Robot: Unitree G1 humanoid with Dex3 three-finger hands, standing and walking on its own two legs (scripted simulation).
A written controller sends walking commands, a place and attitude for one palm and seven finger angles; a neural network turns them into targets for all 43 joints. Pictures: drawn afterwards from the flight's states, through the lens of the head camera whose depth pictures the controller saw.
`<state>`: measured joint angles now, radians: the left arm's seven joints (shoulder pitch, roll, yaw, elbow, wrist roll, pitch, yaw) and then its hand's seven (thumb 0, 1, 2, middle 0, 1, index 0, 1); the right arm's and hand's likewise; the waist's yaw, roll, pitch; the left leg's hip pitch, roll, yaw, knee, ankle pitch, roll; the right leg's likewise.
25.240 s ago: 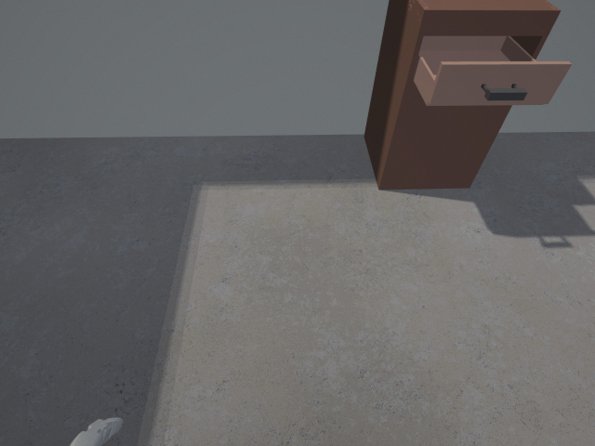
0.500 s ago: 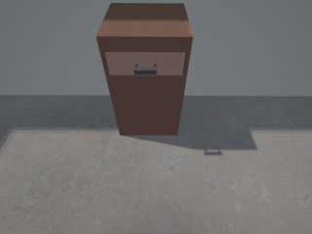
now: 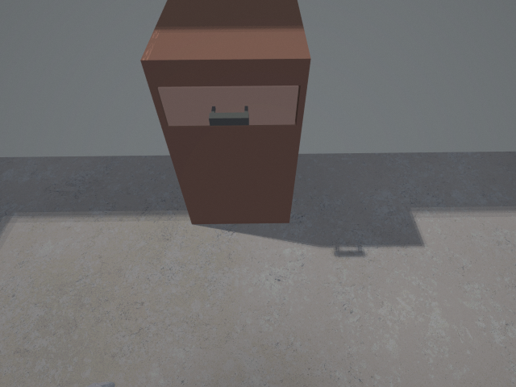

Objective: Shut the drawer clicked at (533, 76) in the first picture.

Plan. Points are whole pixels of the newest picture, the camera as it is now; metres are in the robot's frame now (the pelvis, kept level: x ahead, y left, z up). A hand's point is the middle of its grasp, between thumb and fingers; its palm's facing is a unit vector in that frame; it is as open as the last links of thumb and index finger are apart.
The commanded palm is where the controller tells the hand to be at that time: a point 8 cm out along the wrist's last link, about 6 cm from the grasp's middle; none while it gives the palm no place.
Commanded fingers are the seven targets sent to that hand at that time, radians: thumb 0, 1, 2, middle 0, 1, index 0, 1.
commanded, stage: look to check the result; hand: left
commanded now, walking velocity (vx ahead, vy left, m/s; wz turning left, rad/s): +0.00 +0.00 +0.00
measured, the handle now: (229, 114) +0.86 +0.13 -0.12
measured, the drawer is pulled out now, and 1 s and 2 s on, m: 0.00 0.00 0.00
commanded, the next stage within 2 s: stand and wait in 0.18 s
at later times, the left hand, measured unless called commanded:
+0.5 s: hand out of the picture +0.08 +0.23 -0.16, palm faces -0.02 -0.95 -0.32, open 7.3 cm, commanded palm none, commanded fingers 0.00 0.90 0.90 -0.20 -0.30 -0.20 -0.30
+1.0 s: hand out of the picture +0.06 +0.23 -0.16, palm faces -0.03 -0.95 -0.32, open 7.3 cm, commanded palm none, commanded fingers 0.00 0.90 0.90 -0.20 -0.30 -0.20 -0.30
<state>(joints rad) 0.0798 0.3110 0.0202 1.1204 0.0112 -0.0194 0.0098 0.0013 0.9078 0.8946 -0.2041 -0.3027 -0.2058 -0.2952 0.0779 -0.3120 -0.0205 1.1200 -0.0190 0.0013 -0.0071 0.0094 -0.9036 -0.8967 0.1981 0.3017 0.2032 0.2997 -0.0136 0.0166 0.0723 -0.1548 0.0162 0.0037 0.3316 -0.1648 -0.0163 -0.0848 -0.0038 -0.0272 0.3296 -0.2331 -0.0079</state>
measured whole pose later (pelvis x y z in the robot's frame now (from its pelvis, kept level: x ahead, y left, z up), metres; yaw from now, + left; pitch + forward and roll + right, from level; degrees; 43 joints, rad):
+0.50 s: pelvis +0.01 -0.01 +0.00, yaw -1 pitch -1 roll +0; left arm 0.11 0.30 0.02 1.13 0.01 -0.02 0.01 0.00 0.91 0.89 -0.20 -0.30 -0.21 -0.30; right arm 0.11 -0.31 -0.02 1.13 -0.02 0.01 -0.01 0.01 -0.90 -0.90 0.20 0.30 0.20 0.30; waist -0.01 0.01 0.07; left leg -0.12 0.03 0.01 0.31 -0.17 -0.03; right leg -0.05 0.01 -0.02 0.30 -0.23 -0.02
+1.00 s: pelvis +0.00 +0.00 +0.00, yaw -1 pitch -2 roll +0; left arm 0.13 0.30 0.02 1.14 0.01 -0.02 0.01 0.00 0.91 0.89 -0.20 -0.30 -0.21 -0.30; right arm 0.13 -0.29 -0.01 1.14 -0.02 0.00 -0.01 0.01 -0.90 -0.90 0.20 0.30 0.20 0.30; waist -0.01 0.00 0.07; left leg -0.12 0.03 0.02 0.30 -0.15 -0.02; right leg -0.06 0.00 -0.01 0.30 -0.21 -0.01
